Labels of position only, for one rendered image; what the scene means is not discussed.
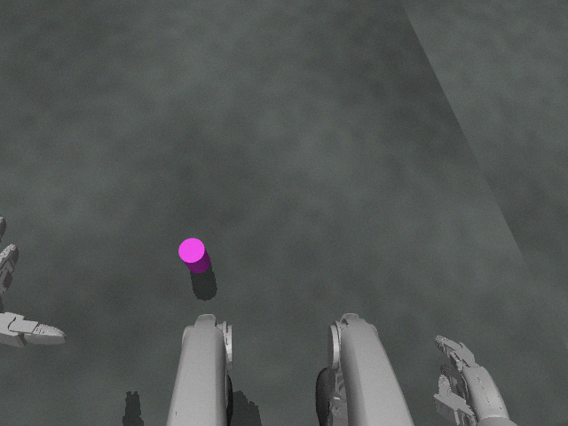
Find can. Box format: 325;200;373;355
178;238;210;273

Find left robot hand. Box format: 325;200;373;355
0;216;67;348

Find right robot hand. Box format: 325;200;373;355
434;335;510;426

